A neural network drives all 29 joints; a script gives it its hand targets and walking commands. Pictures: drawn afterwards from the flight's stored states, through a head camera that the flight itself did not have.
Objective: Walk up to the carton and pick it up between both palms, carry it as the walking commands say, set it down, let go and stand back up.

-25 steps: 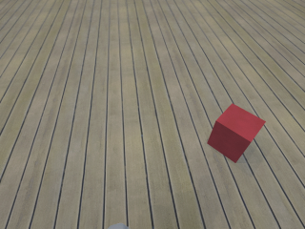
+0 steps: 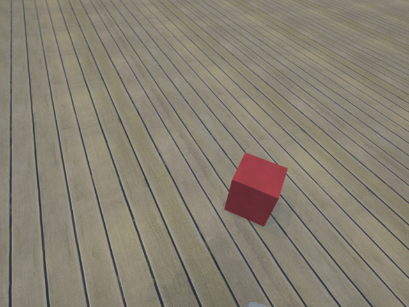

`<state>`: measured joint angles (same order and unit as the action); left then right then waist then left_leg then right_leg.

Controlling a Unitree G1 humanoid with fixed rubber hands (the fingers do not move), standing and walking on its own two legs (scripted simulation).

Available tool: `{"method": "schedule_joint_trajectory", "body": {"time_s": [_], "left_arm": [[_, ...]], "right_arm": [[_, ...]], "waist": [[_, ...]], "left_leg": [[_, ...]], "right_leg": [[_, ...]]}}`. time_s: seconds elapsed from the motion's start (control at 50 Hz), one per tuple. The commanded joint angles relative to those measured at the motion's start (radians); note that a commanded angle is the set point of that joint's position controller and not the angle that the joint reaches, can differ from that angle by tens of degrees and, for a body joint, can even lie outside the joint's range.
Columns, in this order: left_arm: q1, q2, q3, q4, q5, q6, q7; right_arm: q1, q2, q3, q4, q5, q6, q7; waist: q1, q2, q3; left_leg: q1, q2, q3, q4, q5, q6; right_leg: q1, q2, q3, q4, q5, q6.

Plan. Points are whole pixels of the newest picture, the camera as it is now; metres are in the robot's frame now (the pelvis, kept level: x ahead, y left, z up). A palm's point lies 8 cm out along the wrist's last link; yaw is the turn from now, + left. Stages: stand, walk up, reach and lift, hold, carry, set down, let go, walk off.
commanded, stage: walk up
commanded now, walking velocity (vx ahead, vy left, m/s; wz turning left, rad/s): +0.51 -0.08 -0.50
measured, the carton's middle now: (254, 189) +0.86 -0.33 -0.65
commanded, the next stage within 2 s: none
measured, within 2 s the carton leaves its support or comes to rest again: neither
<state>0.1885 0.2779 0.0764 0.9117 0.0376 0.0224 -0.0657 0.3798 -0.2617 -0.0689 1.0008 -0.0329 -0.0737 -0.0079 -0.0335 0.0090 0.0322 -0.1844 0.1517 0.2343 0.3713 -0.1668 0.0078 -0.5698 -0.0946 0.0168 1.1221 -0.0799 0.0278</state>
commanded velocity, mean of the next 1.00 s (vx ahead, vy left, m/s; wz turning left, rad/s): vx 0.41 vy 0.05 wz -0.32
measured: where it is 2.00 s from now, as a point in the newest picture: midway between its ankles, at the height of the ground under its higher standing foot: (227, 283)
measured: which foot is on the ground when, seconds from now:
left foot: down 0.00-0.28, up 0.30-0.78, down 0.80-1.00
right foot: up 0.00-0.26, down 0.28-0.82, up 0.84-1.00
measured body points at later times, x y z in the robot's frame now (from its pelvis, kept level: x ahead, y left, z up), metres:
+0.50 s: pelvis +0.15 -0.12 +0.00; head +0.18 -0.17 +0.45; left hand +0.19 +0.14 -0.12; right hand +0.22 -0.40 -0.15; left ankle +0.23 +0.03 -0.66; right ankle +0.10 -0.19 -0.75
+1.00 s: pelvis +0.38 -0.11 -0.01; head +0.42 -0.11 +0.43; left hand +0.49 +0.12 -0.17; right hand +0.35 -0.38 -0.15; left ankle +0.46 -0.07 -0.75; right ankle +0.28 -0.24 -0.67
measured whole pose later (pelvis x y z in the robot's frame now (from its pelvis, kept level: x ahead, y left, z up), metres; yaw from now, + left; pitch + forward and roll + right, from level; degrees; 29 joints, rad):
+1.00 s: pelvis +0.38 -0.11 -0.01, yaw -20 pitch +0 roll -1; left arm 0.28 0.22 0.07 0.99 0.03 -0.02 0.01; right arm 0.23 -0.23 -0.05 0.97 -0.02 -0.06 0.00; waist 0.01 -0.01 0.08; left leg -0.30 0.03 0.18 0.44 -0.15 0.08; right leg -0.42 -0.05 0.01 1.08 -0.40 0.01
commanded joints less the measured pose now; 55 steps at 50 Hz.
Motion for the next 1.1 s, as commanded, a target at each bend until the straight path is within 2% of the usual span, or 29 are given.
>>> {"method": "schedule_joint_trajectory", "body": {"time_s": [0.0,0.12,0.18,0.2,0.22,0.24,0.26,0.28,0.3,0.32,0.36,0.4,0.44,0.48,0.54,0.66,0.7,0.72,0.76,0.78,0.8,0.82,0.84,0.88,0.9,0.94,0.98,1.04,1.08], "left_arm": [[-0.035,-0.025,-0.024,-0.049,-0.006,-0.001,-0.009],[-0.167,-0.005,-0.029,-0.117,-0.009,-0.012,-0.023],[-0.145,0.005,-0.025,-0.128,0.000,-0.019,-0.020],[-0.113,0.008,-0.023,-0.121,0.001,-0.024,-0.015],[-0.052,0.016,-0.018,-0.103,0.004,-0.030,-0.008],[0.061,0.043,-0.005,-0.064,0.007,-0.040,0.003],[0.233,0.112,0.025,-0.012,0.019,-0.058,0.017],[0.314,0.230,0.057,0.001,0.024,-0.070,0.031],[0.293,0.264,0.060,0.000,0.001,-0.067,0.048],[0.240,0.230,0.052,-0.003,0.002,-0.077,0.055],[0.137,0.112,0.023,-0.015,-0.016,-0.101,0.057],[0.153,0.072,0.006,-0.005,-0.028,-0.117,0.060],[0.228,0.065,-0.002,0.025,-0.033,-0.126,0.063],[0.291,0.063,-0.007,0.048,-0.034,-0.128,0.069],[0.327,0.055,-0.015,0.061,-0.035,-0.126,0.075],[0.390,0.064,-0.016,0.098,-0.024,-0.110,0.087],[0.397,0.076,-0.010,0.108,-0.022,-0.106,0.094],[0.388,0.082,-0.009,0.109,-0.025,-0.105,0.097],[0.363,0.092,-0.005,0.113,-0.038,-0.101,0.102],[0.357,0.084,-0.006,0.117,-0.046,-0.099,0.101],[0.360,0.050,-0.013,0.105,-0.047,-0.103,0.101],[0.418,-0.012,-0.019,0.094,-0.051,-0.096,0.100],[0.374,0.009,-0.002,0.109,-0.039,-0.082,0.102],[0.301,-0.031,-0.008,0.100,-0.020,-0.068,0.083],[0.293,-0.046,-0.004,0.102,-0.012,-0.057,0.079],[0.305,-0.058,-0.002,0.105,-0.006,-0.033,0.069],[0.278,-0.059,-0.010,0.104,-0.005,-0.019,0.063],[0.164,-0.053,-0.018,0.082,-0.002,-0.002,0.054],[0.083,-0.039,-0.023,0.058,-0.006,0.002,0.050]], "right_arm": [[0.003,-0.099,-0.013,-0.067,-0.005,-0.021,0.006],[0.050,-0.128,-0.025,-0.095,-0.016,-0.008,0.014],[0.048,-0.138,-0.028,-0.117,-0.018,0.008,0.017],[0.044,-0.141,-0.029,-0.124,-0.018,0.016,0.019],[0.028,-0.142,-0.029,-0.134,-0.016,0.024,0.022],[0.020,-0.125,-0.025,-0.140,-0.017,0.030,0.029],[0.028,-0.079,-0.010,-0.158,-0.020,0.032,0.036],[-0.039,-0.011,0.016,-0.230,-0.022,0.018,0.043],[-0.087,-0.036,-0.001,-0.243,-0.029,0.012,0.043],[-0.124,-0.062,-0.006,-0.224,-0.034,0.005,0.040],[-0.100,-0.047,-0.003,-0.173,-0.024,0.011,0.049],[-0.089,-0.032,-0.004,-0.151,-0.028,0.035,0.061],[-0.149,-0.025,-0.004,-0.160,-0.026,0.054,0.063],[-0.224,-0.017,-0.001,-0.179,-0.021,0.067,0.065],[-0.314,-0.008,0.006,-0.206,-0.011,0.078,0.068],[-0.454,0.004,0.019,-0.235,0.015,0.077,0.059],[-0.438,-0.009,0.017,-0.224,0.020,0.071,0.050],[-0.404,-0.017,0.015,-0.212,0.020,0.067,0.044],[-0.250,-0.049,0.003,-0.154,0.013,0.056,0.028],[-0.128,-0.080,-0.010,-0.104,0.001,0.047,0.017],[-0.020,-0.146,-0.029,-0.070,-0.017,0.036,0.007],[0.032,-0.214,-0.043,-0.073,-0.004,0.041,0.000],[0.030,-0.183,-0.033,-0.069,0.009,0.041,0.007],[-0.094,-0.078,-0.003,-0.076,0.016,0.022,0.007],[-0.112,-0.055,0.008,-0.076,0.016,0.007,0.005],[-0.121,-0.046,0.014,-0.067,0.019,-0.006,0.004],[-0.105,-0.045,0.015,-0.066,0.014,-0.010,0.004],[-0.085,-0.051,0.013,-0.066,0.002,-0.008,0.001],[-0.051,-0.059,0.011,-0.059,-0.005,-0.006,-0.002]], "waist": [[0.007,0.169,0.059],[-0.038,0.201,0.074],[-0.030,0.201,0.057],[-0.017,0.186,0.040],[0.015,0.151,0.012],[0.064,0.061,-0.060],[0.142,-0.153,-0.158],[0.191,-0.403,-0.104],[0.172,-0.330,-0.138],[0.128,-0.215,-0.081],[0.062,-0.115,0.002],[0.051,-0.161,-0.035],[0.070,-0.136,-0.033],[0.093,-0.117,0.002],[0.108,-0.133,0.042],[0.136,-0.161,0.093],[0.130,-0.166,0.087],[0.114,-0.167,0.068],[0.053,-0.149,-0.032],[0.007,-0.097,-0.115],[-0.022,0.022,-0.178],[-0.054,0.268,-0.304],[-0.030,0.145,-0.295],[0.039,0.013,-0.103],[0.053,-0.022,-0.051],[0.076,0.051,-0.039],[0.072,0.112,-0.058],[0.043,0.131,-0.012],[0.023,0.134,0.022]], "left_leg": [[0.027,0.217,-0.192,-0.262,-0.246,0.004],[0.048,0.253,-0.089,-0.281,-0.255,0.058],[0.031,0.277,-0.062,-0.249,-0.276,0.070],[0.025,0.279,-0.057,-0.222,-0.292,0.070],[-0.003,0.261,-0.030,-0.161,-0.305,0.059],[-0.061,0.199,0.009,0.014,-0.277,0.042],[-0.190,0.096,0.056,0.366,-0.272,0.014],[-0.526,-0.050,0.011,0.699,-0.419,-0.037],[-0.684,-0.057,-0.147,0.871,-0.392,-0.046],[-0.711,-0.015,-0.217,0.890,-0.275,-0.038],[-0.606,0.013,-0.247,0.769,-0.087,-0.047],[-0.537,-0.022,-0.207,0.731,-0.034,-0.061],[-0.537,-0.040,-0.183,0.693,0.008,-0.069],[-0.566,-0.045,-0.175,0.649,0.061,-0.072],[-0.542,-0.060,-0.160,0.549,0.134,-0.069],[-0.407,-0.092,-0.115,0.271,0.148,-0.047],[-0.344,-0.093,-0.126,0.207,0.118,-0.038],[-0.282,-0.103,-0.123,0.169,0.086,-0.030],[-0.039,-0.133,-0.077,0.073,0.048,-0.011],[0.167,-0.121,-0.081,0.051,0.105,0.001],[0.372,0.039,-0.250,0.094,0.359,0.018],[0.504,0.316,-0.588,0.015,0.484,0.166],[0.359,0.329,-0.597,-0.030,0.401,0.196],[0.090,0.252,-0.474,-0.098,0.245,0.151],[0.016,0.253,-0.461,-0.114,0.250,0.122],[-0.090,0.196,-0.368,-0.134,0.286,0.074],[-0.112,0.161,-0.306,-0.146,0.212,0.054],[-0.126,0.145,-0.284,-0.192,0.006,0.061],[-0.089,0.141,-0.287,-0.207,0.006,0.076]], "right_leg": [[-0.090,-0.016,-0.032,-0.092,0.021,0.021],[0.012,-0.010,-0.093,-0.382,-0.118,0.015],[0.093,0.002,-0.130,-0.486,-0.221,-0.004],[0.133,0.011,-0.151,-0.520,-0.232,-0.012],[0.223,0.021,-0.178,-0.591,-0.198,-0.024],[0.395,0.025,-0.177,-0.651,-0.186,-0.049],[0.615,-0.030,-0.061,-0.723,-0.249,-0.081],[0.703,-0.230,0.380,-0.854,-0.419,-0.132],[0.746,-0.368,0.599,-0.965,-0.478,-0.206],[0.692,-0.349,0.545,-0.952,-0.395,-0.221],[0.564,-0.218,0.299,-0.915,-0.106,-0.161],[0.563,-0.158,0.181,-0.891,0.128,-0.136],[0.579,-0.163,0.166,-0.893,0.257,-0.140],[0.595,-0.173,0.165,-0.907,0.328,-0.136],[0.579,-0.147,0.121,-0.920,0.383,-0.122],[0.587,-0.137,0.064,-0.907,0.518,-0.133],[0.615,-0.149,0.068,-0.868,0.574,-0.123],[0.618,-0.146,0.058,-0.826,0.641,-0.113],[0.578,-0.112,0.031,-0.657,0.736,-0.091],[0.482,-0.074,0.029,-0.497,0.616,-0.078],[0.270,-0.018,0.037,-0.297,0.242,-0.051],[0.055,0.117,0.005,0.001,-0.480,-0.024],[0.090,0.053,0.059,0.145,-0.530,-0.032],[0.092,0.005,0.070,0.112,-0.412,-0.040],[0.110,-0.009,0.078,0.064,-0.364,-0.032],[0.197,0.002,0.044,-0.005,-0.300,-0.011],[0.228,0.017,0.012,-0.060,-0.259,-0.002],[0.194,0.014,-0.002,-0.152,-0.178,0.005],[0.158,0.013,-0.002,-0.236,-0.141,0.002]]}}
